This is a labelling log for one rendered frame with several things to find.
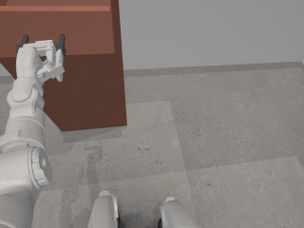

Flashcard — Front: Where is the right robot thigh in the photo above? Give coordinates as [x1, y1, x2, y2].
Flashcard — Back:
[160, 199, 200, 228]

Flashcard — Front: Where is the robot thigh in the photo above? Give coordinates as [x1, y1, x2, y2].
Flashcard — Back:
[87, 195, 119, 228]
[160, 199, 200, 228]

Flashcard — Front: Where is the drawer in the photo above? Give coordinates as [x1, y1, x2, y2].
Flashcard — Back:
[0, 0, 115, 58]

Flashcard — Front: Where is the cabinet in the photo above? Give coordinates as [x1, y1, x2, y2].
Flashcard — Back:
[0, 0, 127, 132]

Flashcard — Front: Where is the handle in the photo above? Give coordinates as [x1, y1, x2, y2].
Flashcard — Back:
[15, 34, 67, 58]

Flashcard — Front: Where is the left robot forearm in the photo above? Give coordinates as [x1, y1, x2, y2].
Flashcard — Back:
[0, 78, 46, 154]

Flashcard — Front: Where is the robot left upper arm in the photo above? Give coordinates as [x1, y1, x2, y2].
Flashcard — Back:
[0, 146, 53, 228]

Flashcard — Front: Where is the left robot thigh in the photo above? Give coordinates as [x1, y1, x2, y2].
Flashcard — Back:
[87, 195, 119, 228]

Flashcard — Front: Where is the robot left hand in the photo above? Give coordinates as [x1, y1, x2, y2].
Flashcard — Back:
[16, 40, 65, 86]

